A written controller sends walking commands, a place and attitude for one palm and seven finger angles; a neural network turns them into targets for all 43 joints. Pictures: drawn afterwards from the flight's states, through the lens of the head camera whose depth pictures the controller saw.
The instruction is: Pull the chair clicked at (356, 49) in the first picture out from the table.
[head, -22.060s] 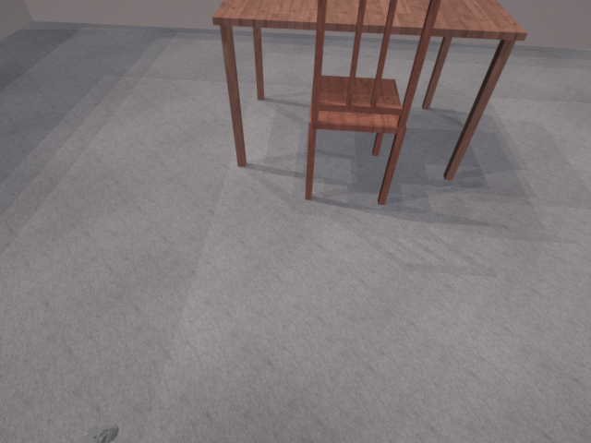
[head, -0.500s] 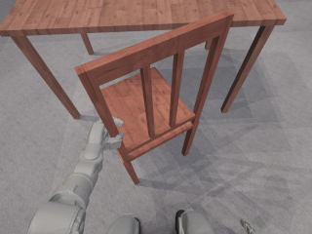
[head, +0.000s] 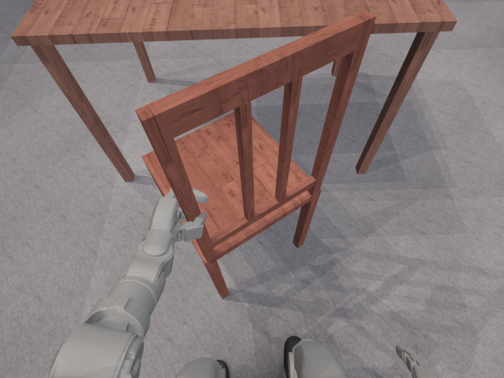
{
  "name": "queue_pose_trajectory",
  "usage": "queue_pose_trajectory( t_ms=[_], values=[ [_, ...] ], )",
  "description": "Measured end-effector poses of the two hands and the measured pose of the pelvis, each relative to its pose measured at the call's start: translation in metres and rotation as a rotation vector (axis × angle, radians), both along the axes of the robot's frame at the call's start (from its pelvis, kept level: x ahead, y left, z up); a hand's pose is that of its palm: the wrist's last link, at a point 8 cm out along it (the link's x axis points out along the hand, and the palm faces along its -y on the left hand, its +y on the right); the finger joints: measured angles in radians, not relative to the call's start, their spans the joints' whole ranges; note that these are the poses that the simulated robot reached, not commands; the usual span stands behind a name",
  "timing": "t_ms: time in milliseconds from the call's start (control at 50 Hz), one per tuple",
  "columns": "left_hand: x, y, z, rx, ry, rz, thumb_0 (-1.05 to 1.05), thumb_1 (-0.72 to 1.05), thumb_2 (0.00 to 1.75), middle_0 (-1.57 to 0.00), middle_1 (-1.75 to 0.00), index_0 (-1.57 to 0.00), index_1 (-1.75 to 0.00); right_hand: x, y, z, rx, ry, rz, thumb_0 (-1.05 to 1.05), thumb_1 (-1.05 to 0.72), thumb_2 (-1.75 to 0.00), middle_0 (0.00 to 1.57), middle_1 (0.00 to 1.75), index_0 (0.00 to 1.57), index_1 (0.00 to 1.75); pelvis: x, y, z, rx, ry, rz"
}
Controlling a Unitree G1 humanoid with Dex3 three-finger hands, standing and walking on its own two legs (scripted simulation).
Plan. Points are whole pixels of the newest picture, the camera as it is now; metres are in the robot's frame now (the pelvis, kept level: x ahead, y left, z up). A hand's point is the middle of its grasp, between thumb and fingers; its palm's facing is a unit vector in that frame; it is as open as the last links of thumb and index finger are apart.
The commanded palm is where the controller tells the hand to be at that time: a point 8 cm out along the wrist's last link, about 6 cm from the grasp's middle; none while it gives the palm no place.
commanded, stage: step backward, pulling the chair out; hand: left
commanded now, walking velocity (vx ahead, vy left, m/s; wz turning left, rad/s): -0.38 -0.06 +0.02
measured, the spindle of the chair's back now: (246, 173) +0.47 +0.00 -0.04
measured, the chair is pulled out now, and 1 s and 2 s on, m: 0.26 0.40 0.50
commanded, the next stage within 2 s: stop walking, hand still on the chair in 1.22 s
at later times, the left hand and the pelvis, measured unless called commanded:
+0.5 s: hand (192, 266) +0.30 +0.10 -0.05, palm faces -0.15 -0.96 -0.26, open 6.1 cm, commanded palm +0.30 +0.15 -0.04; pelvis -0.07 +0.00 +0.00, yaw -2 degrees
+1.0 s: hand (187, 305) +0.23 +0.10 -0.05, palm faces -0.10 -0.96 -0.27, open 6.1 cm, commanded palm +0.23 +0.15 -0.04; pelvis -0.14 -0.01 +0.00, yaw -1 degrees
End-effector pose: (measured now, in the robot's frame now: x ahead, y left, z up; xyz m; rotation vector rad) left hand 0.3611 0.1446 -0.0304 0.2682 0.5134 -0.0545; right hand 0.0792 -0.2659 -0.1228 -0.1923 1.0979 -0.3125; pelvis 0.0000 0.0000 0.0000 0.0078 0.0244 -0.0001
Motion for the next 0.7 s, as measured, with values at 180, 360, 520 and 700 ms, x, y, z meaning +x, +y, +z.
queue_pose_trajectory(
  t_ms=[180, 360, 520, 700],
  values=[
    [-0.028, 0.003, 0.001, 0.01, -0.009, -0.022, 0.03, 0.64, 0.76, -0.13, -1.15, -0.41, -1.37, -0.032, 0.008, -0.001, 0.018, 0.048, 0.027, 0.01, -0.91, -0.9, 0.2, 0.3, 0.2, 0.3, -0.019, -0.005, 0.001, -0.003, -0.004, -0.033],
    [-0.052, 0.001, 0.002, 0.014, -0.005, 0.005, 0.03, 0.63, 0.77, -0.13, -1.14, -0.41, -1.35, -0.056, -0.002, -0.003, 0.009, -0.003, -0.009, 0.01, -0.91, -0.9, 0.21, 0.3, 0.21, 0.3, -0.052, -0.005, -0.001, -0.007, -0.017, -0.006],
    [-0.079, 0.005, 0.003, 0.015, -0.009, -0.033, 0.04, 0.66, 0.76, -0.11, -1.15, -0.38, -1.34, -0.082, 0.002, 0.008, -0.024, 0.01, 0.014, 0.01, -0.91, -0.9, 0.2, 0.3, 0.2, 0.3, -0.072, 0.002, 0.002, -0.012, -0.021, -0.033],
    [-0.106, 0.004, 0.003, 0.036, -0.02, 0.012, 0.04, 0.63, 0.79, -0.14, -1.16, -0.4, -1.33, -0.104, 0.003, -0.008, 0.057, -0.002, 0.009, 0.01, -0.91, -0.9, 0.21, 0.3, 0.21, 0.3, -0.099, -0.017, -0.001, -0.009, -0.031, -0.033]
  ],
)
